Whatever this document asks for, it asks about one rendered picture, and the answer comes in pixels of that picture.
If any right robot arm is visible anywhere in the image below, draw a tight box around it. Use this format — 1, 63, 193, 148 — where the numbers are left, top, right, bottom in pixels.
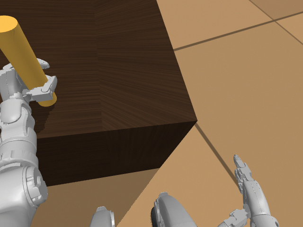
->
250, 214, 279, 227

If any can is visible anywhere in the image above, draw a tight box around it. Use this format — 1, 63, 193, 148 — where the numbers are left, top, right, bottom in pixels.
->
0, 16, 57, 107

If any right robot hand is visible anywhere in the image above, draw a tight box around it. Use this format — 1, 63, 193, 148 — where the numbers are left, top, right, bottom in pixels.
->
217, 155, 271, 227

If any left robot hand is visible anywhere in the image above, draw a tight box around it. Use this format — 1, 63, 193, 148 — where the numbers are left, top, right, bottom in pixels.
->
0, 58, 57, 105

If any left robot arm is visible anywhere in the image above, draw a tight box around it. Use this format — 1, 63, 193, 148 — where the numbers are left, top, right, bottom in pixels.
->
0, 99, 48, 227

